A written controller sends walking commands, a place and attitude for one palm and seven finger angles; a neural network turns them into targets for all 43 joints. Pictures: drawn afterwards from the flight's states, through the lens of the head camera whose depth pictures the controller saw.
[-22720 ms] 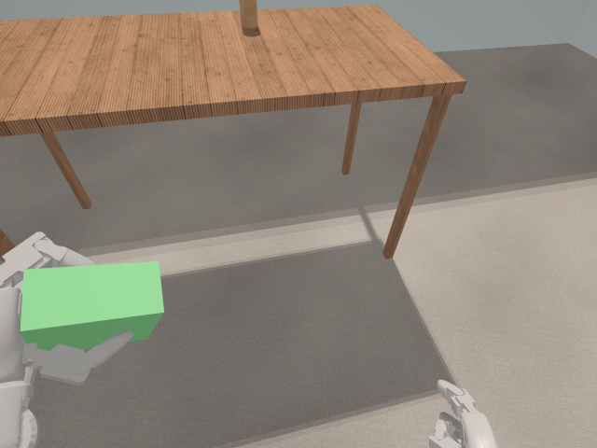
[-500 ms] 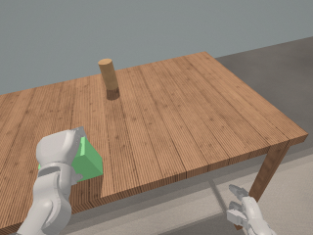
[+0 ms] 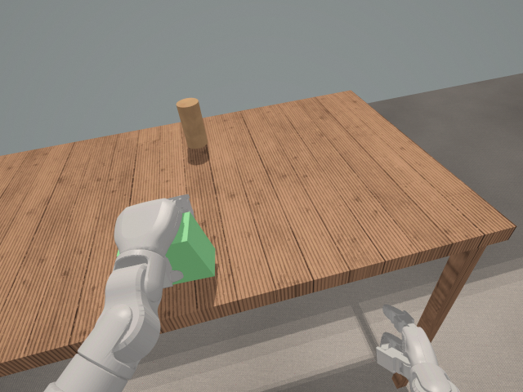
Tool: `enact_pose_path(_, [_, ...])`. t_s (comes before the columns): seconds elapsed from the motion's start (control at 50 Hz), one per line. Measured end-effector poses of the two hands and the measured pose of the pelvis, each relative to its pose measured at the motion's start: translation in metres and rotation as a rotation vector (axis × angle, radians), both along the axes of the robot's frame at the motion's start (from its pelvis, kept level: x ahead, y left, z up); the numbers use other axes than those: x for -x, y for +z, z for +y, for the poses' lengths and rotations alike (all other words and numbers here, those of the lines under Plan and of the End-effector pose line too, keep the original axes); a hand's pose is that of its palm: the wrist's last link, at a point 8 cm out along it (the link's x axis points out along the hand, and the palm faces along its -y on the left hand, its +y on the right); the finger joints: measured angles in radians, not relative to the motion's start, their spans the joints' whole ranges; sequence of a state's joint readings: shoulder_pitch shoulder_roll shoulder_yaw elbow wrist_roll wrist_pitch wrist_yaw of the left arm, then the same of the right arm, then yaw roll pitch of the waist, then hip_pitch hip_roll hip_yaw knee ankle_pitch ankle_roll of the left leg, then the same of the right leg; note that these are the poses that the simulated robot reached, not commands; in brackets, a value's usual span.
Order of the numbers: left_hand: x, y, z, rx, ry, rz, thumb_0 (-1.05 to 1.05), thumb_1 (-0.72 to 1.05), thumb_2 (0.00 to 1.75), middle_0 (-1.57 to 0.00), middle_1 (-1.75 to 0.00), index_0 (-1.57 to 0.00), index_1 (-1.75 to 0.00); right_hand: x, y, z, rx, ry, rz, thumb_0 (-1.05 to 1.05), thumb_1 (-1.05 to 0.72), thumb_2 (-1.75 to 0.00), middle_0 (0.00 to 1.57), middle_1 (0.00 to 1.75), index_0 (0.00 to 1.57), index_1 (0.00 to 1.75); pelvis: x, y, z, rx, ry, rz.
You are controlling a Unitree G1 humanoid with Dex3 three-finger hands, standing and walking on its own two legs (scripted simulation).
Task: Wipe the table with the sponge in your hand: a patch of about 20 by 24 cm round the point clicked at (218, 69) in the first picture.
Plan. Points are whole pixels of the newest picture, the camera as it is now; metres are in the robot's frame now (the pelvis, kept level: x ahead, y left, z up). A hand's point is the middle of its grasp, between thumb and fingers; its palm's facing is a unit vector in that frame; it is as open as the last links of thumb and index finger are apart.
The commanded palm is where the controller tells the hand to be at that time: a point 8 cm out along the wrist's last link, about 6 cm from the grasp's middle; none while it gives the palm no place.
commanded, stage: slide across to the third lane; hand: left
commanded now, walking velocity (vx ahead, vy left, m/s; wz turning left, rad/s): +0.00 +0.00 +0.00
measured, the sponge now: (175, 257) +0.28 +0.20 +0.09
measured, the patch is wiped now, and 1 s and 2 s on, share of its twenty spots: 0.65 0.70 0.95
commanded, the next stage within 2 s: wipe forward along the third lane in 0.08 s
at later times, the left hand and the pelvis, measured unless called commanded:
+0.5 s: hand (185, 233) +0.31 +0.18 +0.12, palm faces +0.11 -0.11 -0.99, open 9.6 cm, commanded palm +0.28 +0.19 +0.16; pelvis +0.00 -0.01 +0.00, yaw -1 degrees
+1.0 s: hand (182, 214) +0.35 +0.21 +0.11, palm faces +0.01 -0.03 -1.00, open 9.6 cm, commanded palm +0.33 +0.20 +0.14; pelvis +0.00 -0.02 +0.00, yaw +0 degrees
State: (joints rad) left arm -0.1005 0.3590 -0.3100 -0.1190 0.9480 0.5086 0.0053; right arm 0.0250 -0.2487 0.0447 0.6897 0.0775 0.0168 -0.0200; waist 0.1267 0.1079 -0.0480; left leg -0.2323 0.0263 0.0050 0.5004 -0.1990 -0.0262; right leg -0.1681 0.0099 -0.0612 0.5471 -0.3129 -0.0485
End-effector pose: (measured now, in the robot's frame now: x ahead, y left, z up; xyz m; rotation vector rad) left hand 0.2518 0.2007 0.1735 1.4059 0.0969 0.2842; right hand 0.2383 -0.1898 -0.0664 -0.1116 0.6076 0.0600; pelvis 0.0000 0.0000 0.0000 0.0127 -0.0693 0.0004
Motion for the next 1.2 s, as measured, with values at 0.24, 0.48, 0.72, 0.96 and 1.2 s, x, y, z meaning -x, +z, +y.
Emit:
enact_pose_path(0.24, [-0.008, -0.001, -0.023, 0.021, -0.035, -0.004, 0.01, -0.46, 1.06, -0.76, -1.4, -0.77, -1.37, 0.001, 0.007, -0.001, -0.02, 0.002, -0.016, 0.01, -0.9, -0.9, 0.2, 0.3, 0.19, 0.29, 0.003, 0.0, -0.005, -0.001, -0.008, -0.009])
enact_pose_path(0.48, [-0.028, -0.003, -0.019, -0.014, 0.028, 0.033, -0.01, -0.47, 1.07, -0.77, -1.38, -0.79, -1.35, 0.006, 0.005, -0.018, 0.001, -0.038, 0.006, 0.01, -0.9, -0.9, 0.2, 0.3, 0.2, 0.3, 0.004, 0.0, -0.012, -0.003, -0.012, -0.002])
enact_pose_path(0.72, [-0.054, -0.006, -0.012, -0.07, 0.088, 0.105, -0.02, -0.47, 1.07, -0.77, -1.38, -0.79, -1.35, 0.023, -0.008, -0.042, 0.029, -0.098, 0.055, 0.01, -0.9, -0.9, 0.2, 0.3, 0.2, 0.3, 0.003, 0.0, -0.017, -0.007, -0.01, 0.023])
enact_pose_path(0.96, [-0.079, -0.007, 0.0, -0.101, 0.095, 0.141, -0.02, -0.47, 1.08, -0.77, -1.39, -0.79, -1.35, 0.046, -0.027, -0.055, 0.046, -0.143, 0.14, 0.01, -0.9, -0.9, 0.2, 0.3, 0.2, 0.3, 0.0, -0.001, -0.02, -0.005, -0.004, 0.055])
enact_pose_path(1.2, [-0.098, -0.007, 0.006, -0.113, 0.1, 0.157, -0.01, -0.48, 1.09, -0.78, -1.39, -0.79, -1.35, 0.064, -0.038, -0.063, 0.067, -0.17, 0.211, 0.01, -0.9, -0.9, 0.2, 0.3, 0.2, 0.3, 0.0, -0.002, -0.019, -0.002, 0.004, 0.082])
